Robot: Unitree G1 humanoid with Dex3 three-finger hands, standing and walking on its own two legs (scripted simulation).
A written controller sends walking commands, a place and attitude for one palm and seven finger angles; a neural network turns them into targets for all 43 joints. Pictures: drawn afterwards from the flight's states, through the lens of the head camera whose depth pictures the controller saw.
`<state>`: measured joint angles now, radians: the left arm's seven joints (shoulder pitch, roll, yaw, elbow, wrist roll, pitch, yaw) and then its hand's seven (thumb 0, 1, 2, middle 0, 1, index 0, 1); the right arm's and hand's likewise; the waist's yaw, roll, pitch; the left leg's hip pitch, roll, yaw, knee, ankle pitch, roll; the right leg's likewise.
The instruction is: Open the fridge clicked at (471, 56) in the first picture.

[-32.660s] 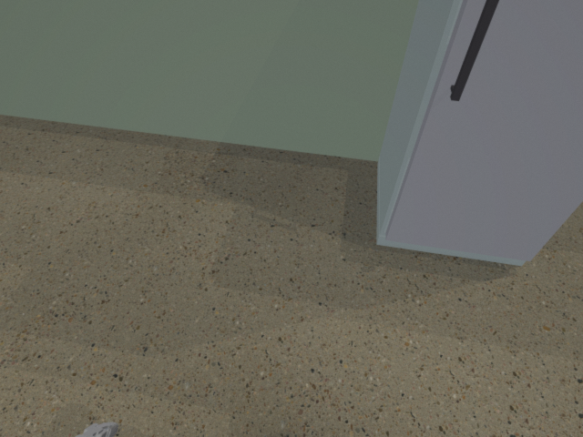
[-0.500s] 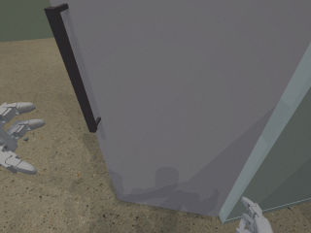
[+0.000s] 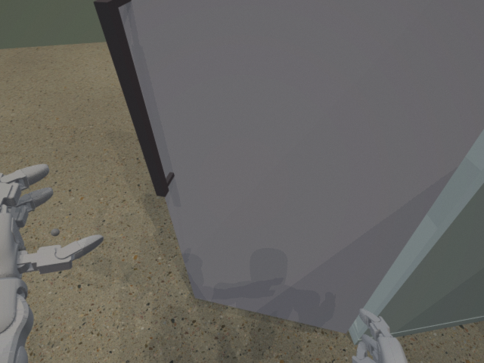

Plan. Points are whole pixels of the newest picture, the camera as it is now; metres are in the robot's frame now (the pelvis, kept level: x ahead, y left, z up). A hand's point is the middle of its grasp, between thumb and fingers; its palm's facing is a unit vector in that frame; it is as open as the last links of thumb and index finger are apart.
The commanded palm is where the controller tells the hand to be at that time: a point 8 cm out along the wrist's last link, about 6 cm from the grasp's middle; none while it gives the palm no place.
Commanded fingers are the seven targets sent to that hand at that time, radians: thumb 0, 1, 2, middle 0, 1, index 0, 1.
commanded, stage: draw the hand back to the body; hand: left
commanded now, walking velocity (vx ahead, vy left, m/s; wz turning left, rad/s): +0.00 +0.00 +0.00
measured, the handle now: (146, 114) +0.46 +0.24 +0.19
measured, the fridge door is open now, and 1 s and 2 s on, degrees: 68 68 68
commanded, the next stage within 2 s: step back with the hand held close in 0.72 s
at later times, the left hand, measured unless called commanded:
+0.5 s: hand (58, 245) +0.20 +0.27 +0.16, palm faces +0.47 -0.80 -0.38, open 7.7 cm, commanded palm +0.16 +0.30 +0.17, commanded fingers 0.00 0.90 0.90 -0.20 -0.30 -0.20 -0.30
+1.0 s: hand (58, 243) +0.20 +0.27 +0.16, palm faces +0.44 -0.80 -0.40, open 7.4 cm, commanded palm +0.14 +0.30 +0.18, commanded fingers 0.00 0.90 0.90 -0.20 -0.30 -0.20 -0.30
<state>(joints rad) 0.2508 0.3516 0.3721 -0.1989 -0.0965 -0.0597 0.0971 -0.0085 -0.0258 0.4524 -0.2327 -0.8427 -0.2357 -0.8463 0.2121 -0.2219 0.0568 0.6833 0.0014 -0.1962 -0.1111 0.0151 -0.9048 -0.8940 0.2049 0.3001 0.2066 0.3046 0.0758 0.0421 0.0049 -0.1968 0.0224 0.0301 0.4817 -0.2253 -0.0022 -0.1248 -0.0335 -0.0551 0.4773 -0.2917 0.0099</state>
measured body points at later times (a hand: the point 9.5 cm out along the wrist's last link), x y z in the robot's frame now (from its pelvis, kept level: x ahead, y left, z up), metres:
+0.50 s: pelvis +0.02 +0.00 +0.00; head -0.01 -0.02 +0.45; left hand +0.17 +0.31 +0.18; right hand +0.21 -0.22 -0.07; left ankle +0.03 +0.12 -0.74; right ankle -0.02 -0.12 -0.74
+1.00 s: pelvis +0.00 +0.00 +0.00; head -0.01 -0.01 +0.45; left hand +0.17 +0.31 +0.18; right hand +0.19 -0.23 -0.08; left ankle +0.03 +0.12 -0.74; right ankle -0.02 -0.12 -0.74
